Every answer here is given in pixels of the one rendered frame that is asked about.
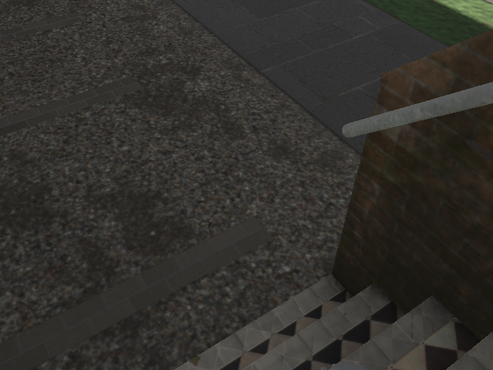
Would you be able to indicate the stairs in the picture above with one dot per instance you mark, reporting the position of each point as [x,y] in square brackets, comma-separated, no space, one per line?
[325,325]

